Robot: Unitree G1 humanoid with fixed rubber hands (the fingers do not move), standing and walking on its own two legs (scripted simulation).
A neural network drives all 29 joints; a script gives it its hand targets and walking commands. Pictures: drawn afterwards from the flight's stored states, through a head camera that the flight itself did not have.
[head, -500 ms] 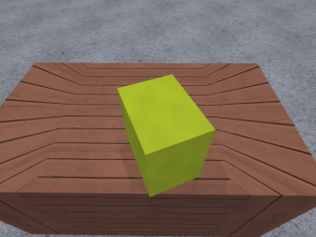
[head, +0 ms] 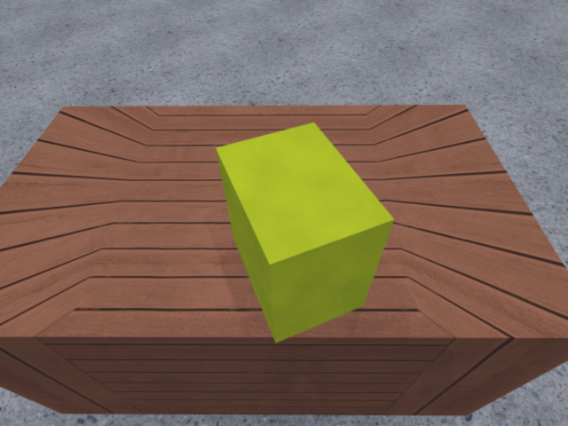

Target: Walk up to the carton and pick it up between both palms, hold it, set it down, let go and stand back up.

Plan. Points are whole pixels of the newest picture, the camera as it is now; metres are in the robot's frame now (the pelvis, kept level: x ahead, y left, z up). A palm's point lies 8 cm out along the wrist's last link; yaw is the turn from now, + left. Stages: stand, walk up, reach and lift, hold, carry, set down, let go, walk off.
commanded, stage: walk up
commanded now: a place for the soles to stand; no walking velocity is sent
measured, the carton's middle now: (294, 232) +0.44 +0.02 -0.01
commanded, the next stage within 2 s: reach and lift in 1.22 s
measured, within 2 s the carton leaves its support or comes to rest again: neither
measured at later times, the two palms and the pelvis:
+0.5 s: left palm out of the picture +0.06 +0.31 -0.11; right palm out of the picture +0.08 -0.31 -0.11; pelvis +0.00 +0.00 +0.00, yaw +0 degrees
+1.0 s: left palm out of the picture +0.10 +0.31 -0.11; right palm out of the picture +0.10 -0.31 -0.11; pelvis +0.01 +0.00 +0.00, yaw +0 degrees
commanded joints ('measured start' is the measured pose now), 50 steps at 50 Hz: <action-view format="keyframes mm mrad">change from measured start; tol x8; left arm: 1 18 229 43 -75 -1 -25 11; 50 3 223 35 -116 -6 -27 4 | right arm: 1 -40 -216 -44 -75 10 -16 -4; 50 -39 -220 -45 -123 7 -15 4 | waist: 1 15 -2 -65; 23 10 86 -22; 28 -2 -18 -107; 38 4 32 -26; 50 14 -30 -109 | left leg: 1 57 135 -152 -92 -44 33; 6 0 124 -153 -132 -255 28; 15 52 124 -170 -84 -136 23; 22 -17 151 -205 -140 -263 42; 27 34 111 -138 -42 1 16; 35 68 132 -159 -57 -110 32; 50 95 125 -111 10 152 28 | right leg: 1 -50 -98 89 -67 40 -82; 6 -102 -85 69 -94 -121 -75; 22 -82 -60 53 -16 -83 -65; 27 -72 -110 94 -64 67 -84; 34 -130 -105 95 -62 -8 -77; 50 -40 -125 82 -45 190 -73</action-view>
